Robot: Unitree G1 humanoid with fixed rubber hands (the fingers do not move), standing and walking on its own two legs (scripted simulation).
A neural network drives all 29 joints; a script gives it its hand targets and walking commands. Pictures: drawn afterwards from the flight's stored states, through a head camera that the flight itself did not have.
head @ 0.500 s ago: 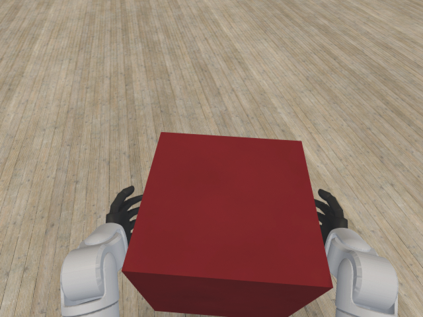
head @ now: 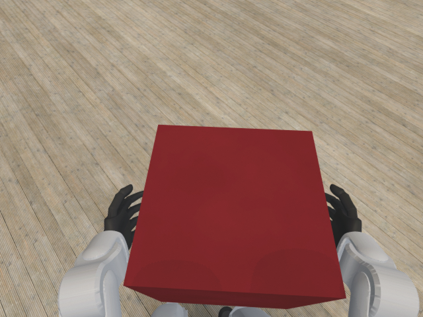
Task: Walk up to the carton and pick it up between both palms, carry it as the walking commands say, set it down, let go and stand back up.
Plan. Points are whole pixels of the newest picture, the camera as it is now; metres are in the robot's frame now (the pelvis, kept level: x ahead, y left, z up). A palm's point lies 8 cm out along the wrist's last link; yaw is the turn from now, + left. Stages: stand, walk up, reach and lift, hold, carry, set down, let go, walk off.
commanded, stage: carry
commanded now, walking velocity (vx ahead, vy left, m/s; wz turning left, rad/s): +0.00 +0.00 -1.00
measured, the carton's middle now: (228, 225) +0.29 -0.01 -0.02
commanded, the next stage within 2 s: none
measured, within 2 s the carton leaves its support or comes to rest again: neither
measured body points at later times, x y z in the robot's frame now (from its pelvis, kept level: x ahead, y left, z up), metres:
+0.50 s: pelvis -0.03 -0.04 -0.01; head -0.02 -0.04 +0.44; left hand +0.29 -0.02 +0.06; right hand +0.10 -0.32 +0.05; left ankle +0.00 +0.12 -0.72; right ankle -0.08 -0.14 -0.73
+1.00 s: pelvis -0.05 -0.08 +0.01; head -0.03 -0.09 +0.46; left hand +0.25 -0.16 +0.08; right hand -0.03 -0.39 +0.09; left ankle +0.03 +0.01 -0.70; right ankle -0.08 -0.14 -0.73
